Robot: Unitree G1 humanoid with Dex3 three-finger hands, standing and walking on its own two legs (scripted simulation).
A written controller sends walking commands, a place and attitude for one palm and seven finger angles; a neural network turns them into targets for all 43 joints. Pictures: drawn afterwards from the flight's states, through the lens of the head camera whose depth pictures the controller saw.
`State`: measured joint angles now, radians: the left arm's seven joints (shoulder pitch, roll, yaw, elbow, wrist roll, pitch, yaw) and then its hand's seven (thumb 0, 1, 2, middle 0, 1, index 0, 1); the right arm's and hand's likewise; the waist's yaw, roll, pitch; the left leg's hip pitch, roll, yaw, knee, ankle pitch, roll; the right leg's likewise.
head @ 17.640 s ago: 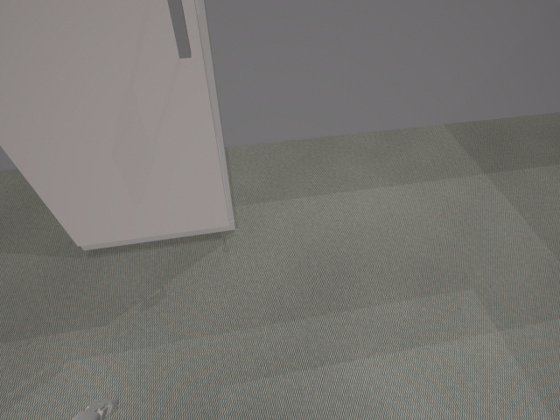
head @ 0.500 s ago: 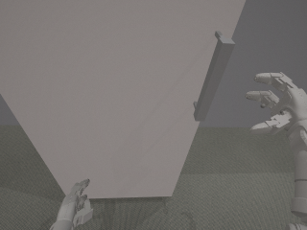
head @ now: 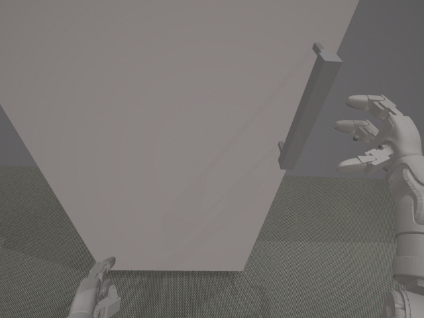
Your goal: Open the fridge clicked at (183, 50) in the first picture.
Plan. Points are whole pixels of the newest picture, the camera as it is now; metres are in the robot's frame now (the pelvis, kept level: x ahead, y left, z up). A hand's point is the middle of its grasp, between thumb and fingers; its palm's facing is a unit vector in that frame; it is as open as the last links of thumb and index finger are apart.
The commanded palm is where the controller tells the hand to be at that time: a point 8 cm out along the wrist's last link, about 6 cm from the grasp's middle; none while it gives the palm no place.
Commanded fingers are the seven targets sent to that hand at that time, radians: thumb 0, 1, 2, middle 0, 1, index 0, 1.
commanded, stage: move the hooked fingers beside the handle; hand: right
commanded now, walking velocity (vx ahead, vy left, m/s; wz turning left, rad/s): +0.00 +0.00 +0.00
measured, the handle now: (300, 112) +0.44 -0.13 +0.20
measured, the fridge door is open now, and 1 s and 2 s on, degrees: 0 0 0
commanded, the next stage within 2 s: feel for the door with the fingertips in 0.98 s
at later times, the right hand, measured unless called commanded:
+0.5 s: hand (342, 130) +0.40 -0.19 +0.21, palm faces -0.03 +1.00 -0.03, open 14.0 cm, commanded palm +0.36 -0.24 +0.21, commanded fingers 0.00 0.50 -0.30 0.30 1.20 0.30 1.20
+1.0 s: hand (351, 137) +0.38 -0.20 +0.21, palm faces -0.01 +1.00 -0.03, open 14.0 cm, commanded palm +0.35 -0.25 +0.21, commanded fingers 0.00 0.50 -0.30 0.30 1.20 0.30 1.20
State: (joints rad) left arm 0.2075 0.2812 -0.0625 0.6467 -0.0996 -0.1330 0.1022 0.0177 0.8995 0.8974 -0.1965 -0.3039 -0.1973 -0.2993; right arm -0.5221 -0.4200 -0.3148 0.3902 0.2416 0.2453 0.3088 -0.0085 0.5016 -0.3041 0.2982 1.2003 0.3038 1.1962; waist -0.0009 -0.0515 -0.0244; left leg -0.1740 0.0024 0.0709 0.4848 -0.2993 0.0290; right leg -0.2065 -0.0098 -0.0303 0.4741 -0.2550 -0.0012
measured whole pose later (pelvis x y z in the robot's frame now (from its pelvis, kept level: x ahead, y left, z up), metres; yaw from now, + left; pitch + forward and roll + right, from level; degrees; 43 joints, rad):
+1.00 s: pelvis +0.00 -0.01 +0.00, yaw +0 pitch -1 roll +0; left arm 0.20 0.26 -0.07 0.63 -0.09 -0.09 0.09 0.02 0.90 0.90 -0.20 -0.30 -0.20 -0.30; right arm -0.51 -0.37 -0.28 0.35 0.24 0.26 0.25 -0.01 0.50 -0.30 0.30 1.20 0.30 1.20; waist -0.01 -0.05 -0.03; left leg -0.16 0.01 0.06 0.47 -0.29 0.02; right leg -0.19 0.00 -0.04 0.47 -0.25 -0.01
